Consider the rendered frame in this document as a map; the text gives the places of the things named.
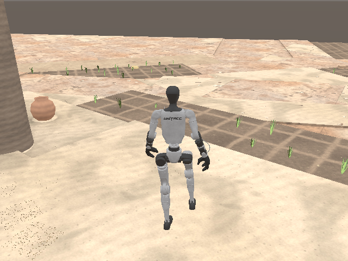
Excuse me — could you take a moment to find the right robot upper arm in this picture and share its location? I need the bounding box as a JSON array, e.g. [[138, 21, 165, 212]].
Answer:
[[184, 109, 200, 140]]

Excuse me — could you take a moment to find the robot left hand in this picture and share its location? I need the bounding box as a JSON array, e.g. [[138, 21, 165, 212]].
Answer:
[[145, 147, 158, 158]]

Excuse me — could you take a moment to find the left robot upper arm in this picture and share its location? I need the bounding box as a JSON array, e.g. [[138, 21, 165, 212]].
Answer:
[[148, 109, 162, 139]]

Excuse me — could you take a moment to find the left robot thigh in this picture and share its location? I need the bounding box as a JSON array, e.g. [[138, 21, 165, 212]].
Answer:
[[156, 153, 170, 195]]

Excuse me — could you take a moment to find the robot left forearm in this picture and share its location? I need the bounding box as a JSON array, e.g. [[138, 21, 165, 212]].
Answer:
[[146, 131, 154, 149]]

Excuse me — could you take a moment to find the robot right forearm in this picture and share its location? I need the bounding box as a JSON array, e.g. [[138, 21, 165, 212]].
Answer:
[[195, 131, 208, 158]]

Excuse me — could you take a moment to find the left robot shin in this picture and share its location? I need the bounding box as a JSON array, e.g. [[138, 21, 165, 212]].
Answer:
[[160, 185, 170, 222]]

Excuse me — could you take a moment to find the robot right hand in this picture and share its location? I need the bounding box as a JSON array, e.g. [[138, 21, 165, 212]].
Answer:
[[197, 156, 210, 171]]

